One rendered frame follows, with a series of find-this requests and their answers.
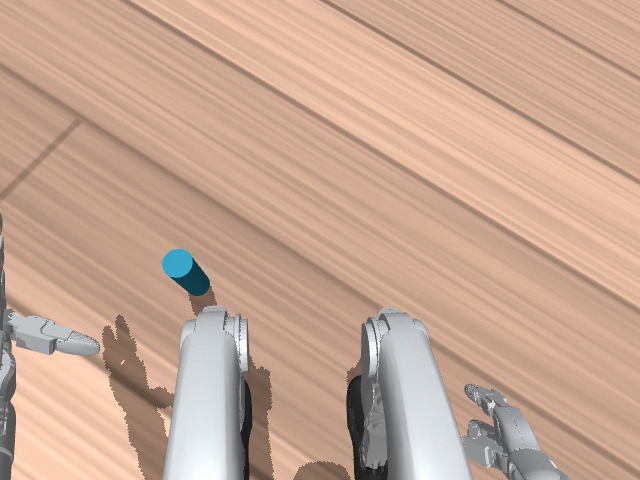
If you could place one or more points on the left robot hand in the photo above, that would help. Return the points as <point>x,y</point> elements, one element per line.
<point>37,333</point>

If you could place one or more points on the can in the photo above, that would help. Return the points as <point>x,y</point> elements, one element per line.
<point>179,265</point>

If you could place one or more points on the right robot foot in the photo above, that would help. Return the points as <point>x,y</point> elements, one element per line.
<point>355,422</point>

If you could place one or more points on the left robot arm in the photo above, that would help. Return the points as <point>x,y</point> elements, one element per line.
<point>7,411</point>

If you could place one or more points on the right robot arm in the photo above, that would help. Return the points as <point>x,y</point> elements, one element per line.
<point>531,464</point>

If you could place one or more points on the right robot hand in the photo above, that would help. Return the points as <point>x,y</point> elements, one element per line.
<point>491,446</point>

